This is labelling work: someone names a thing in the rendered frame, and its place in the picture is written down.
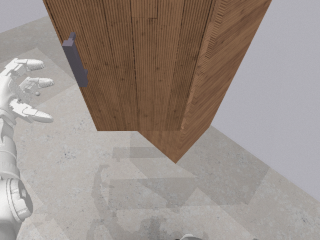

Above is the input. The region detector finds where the robot left hand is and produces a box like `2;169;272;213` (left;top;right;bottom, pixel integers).
0;58;55;124

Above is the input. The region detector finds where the left robot upper arm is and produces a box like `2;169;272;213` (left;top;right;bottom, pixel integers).
0;178;33;240

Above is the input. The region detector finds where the left robot forearm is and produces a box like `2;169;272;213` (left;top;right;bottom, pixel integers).
0;109;21;181

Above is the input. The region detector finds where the handle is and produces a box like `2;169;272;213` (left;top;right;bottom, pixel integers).
62;32;88;87

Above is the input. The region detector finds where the cupboard door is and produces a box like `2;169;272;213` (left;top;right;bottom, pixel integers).
42;0;215;131

